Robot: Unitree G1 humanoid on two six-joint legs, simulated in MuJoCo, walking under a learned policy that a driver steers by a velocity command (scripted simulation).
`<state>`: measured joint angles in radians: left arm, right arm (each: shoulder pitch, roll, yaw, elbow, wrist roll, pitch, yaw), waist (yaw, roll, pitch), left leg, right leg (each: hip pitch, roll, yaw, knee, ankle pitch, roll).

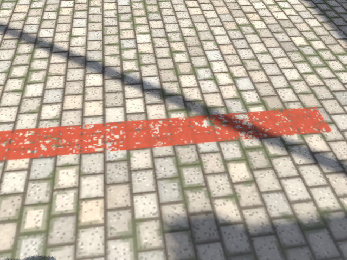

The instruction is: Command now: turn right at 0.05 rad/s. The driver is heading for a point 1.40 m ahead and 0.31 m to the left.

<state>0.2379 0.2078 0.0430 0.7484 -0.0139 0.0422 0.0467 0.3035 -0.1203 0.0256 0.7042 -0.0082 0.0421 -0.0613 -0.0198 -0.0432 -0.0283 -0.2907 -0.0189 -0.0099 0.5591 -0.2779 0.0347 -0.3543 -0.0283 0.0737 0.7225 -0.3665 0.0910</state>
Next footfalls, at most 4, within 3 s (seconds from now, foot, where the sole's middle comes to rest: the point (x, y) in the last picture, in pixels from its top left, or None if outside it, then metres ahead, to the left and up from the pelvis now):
0.04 right None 0.07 -0.14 -0.77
1.72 left None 0.23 0.10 -0.77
2.16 right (212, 253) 0.58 -0.17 -0.77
2.72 left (138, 198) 0.82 0.13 -0.77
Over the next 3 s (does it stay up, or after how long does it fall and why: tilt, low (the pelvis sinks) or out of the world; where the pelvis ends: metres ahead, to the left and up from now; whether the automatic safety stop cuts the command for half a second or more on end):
stays up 0.82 0.07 0.01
